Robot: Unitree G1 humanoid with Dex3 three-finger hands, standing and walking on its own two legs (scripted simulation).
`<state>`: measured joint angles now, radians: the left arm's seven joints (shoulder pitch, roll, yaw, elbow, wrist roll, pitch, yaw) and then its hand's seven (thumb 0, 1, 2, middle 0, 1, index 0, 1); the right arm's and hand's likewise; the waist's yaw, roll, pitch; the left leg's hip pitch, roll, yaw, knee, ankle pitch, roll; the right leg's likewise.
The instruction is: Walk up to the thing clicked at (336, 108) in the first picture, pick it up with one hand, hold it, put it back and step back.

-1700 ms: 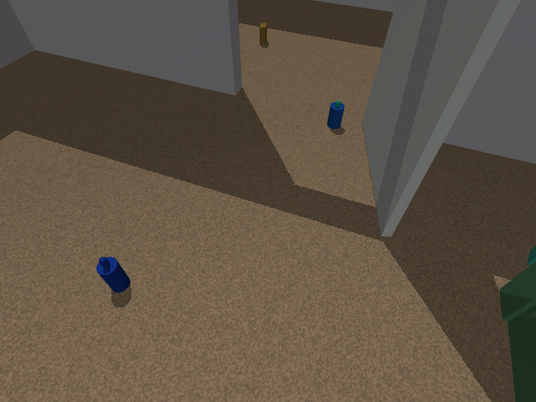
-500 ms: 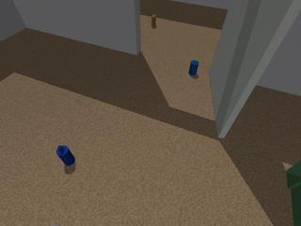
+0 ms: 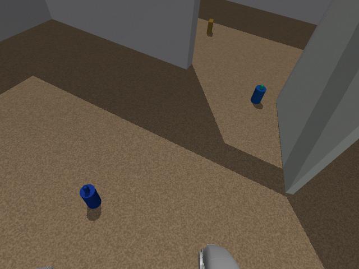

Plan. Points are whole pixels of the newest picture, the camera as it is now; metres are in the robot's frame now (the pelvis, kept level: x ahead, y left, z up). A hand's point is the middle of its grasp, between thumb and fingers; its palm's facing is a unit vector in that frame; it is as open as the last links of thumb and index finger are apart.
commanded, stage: walk up
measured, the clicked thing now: (258, 93) +1.45 -0.76 -0.69
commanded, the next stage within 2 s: none
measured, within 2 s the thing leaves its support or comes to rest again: neither
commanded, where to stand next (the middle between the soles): +0.76 -0.01 m, yaw +4 degrees
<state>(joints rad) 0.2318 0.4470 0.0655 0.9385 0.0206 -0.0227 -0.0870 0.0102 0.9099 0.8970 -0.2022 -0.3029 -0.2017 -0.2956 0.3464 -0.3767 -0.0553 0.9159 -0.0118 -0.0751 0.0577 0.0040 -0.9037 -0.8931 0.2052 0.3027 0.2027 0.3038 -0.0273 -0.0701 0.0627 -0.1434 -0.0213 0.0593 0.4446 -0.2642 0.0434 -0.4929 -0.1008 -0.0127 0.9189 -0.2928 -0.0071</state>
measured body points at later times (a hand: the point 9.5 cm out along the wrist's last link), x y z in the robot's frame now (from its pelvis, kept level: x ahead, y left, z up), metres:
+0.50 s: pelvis +0.23 -0.04 +0.00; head +0.25 -0.05 +0.45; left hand +0.27 +0.28 -0.10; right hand +0.32 -0.36 -0.11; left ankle +0.31 +0.12 -0.70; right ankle +0.24 -0.14 -0.74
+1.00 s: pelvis +0.43 -0.02 -0.01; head +0.44 -0.01 +0.44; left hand +0.49 +0.31 -0.11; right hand +0.50 -0.34 -0.11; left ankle +0.41 +0.11 -0.74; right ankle +0.55 -0.17 -0.71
